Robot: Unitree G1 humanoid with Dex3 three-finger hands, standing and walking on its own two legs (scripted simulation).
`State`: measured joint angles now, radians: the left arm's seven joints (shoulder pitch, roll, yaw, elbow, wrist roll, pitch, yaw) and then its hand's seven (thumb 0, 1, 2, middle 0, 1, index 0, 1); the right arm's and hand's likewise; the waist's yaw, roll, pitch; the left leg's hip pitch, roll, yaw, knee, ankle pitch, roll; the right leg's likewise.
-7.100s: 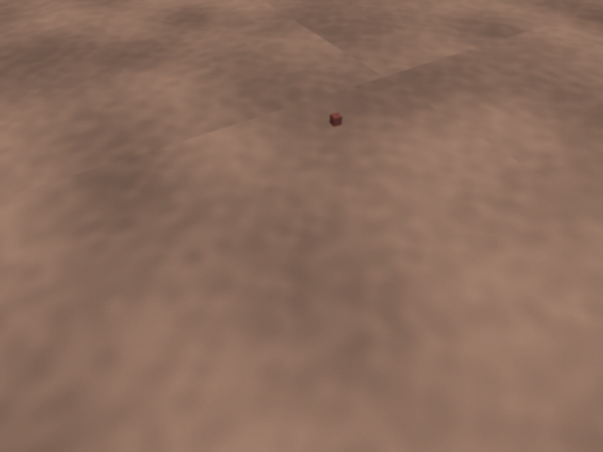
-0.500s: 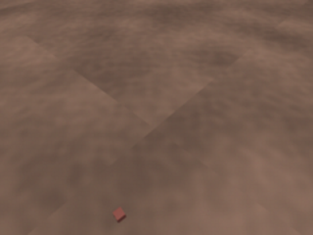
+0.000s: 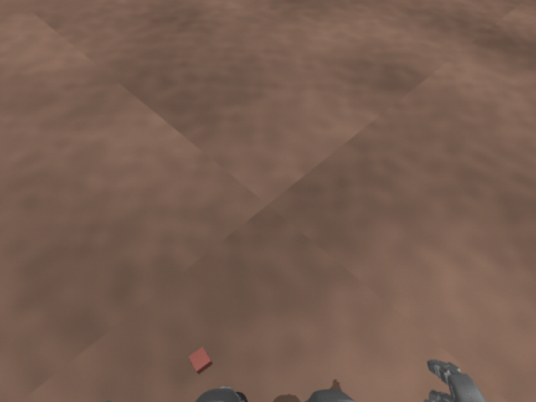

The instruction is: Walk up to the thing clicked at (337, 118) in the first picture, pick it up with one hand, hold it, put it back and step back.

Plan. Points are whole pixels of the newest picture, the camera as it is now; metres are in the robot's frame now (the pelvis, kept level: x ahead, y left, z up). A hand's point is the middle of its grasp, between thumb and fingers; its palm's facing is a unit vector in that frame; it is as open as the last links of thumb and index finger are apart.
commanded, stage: walk up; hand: left
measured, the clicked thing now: (200, 360) +0.31 +0.23 -0.74
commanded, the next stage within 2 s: stand in 1.32 s
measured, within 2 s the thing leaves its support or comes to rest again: neither
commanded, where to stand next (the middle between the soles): -0.04 -0.01 m, yaw +2 degrees
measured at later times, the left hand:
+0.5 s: hand out of the picture +0.00 +0.22 -0.12, palm faces +0.08 -0.90 -0.42, open 7.4 cm
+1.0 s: hand out of the picture -0.02 +0.24 -0.14, palm faces +0.07 -0.92 -0.39, open 7.4 cm
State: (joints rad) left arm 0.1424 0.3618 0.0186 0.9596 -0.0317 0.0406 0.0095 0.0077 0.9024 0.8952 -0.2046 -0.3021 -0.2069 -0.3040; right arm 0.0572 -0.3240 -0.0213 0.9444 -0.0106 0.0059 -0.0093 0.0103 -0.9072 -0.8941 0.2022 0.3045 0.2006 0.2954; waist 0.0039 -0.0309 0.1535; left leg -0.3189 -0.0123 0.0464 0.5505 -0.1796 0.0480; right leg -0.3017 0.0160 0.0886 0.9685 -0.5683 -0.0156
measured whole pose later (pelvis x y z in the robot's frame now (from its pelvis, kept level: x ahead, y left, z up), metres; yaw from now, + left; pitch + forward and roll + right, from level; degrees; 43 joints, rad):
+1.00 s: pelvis -0.05 -0.03 +0.00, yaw +5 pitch -3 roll -1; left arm 0.25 0.36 0.02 0.98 0.02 -0.04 0.00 0.01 0.90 0.90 -0.21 -0.30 -0.21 -0.30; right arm 0.15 -0.38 -0.02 0.93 -0.02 0.01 0.02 0.01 -0.91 -0.89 0.20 0.30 0.20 0.30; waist 0.01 0.05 0.05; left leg -0.21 0.00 -0.01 0.58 -0.33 0.02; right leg -0.23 -0.02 -0.02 0.55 -0.27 0.01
